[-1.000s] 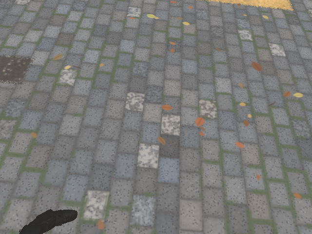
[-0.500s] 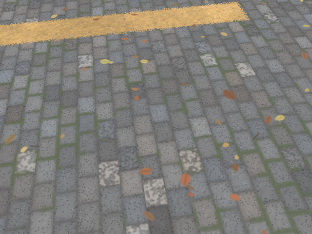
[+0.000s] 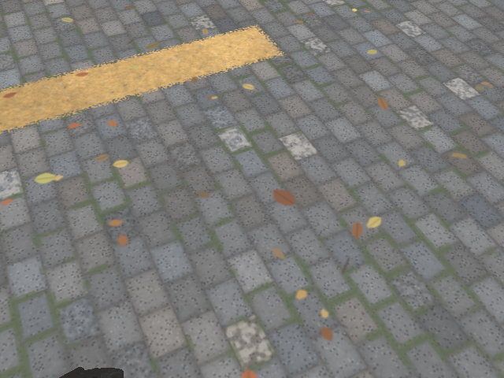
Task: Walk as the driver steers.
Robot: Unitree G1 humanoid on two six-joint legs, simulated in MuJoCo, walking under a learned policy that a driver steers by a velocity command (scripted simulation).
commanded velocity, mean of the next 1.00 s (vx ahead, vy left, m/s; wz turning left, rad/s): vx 0.50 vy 0.00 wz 0.38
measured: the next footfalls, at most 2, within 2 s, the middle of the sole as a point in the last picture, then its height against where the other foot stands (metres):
right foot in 0.14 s outside the picture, level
left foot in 0.70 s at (178, 370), level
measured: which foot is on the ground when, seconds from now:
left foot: down 0.00-0.16, up 0.18-0.68, down 0.70-1.00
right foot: up 0.00-0.12, down 0.14-0.68, up 0.70-1.00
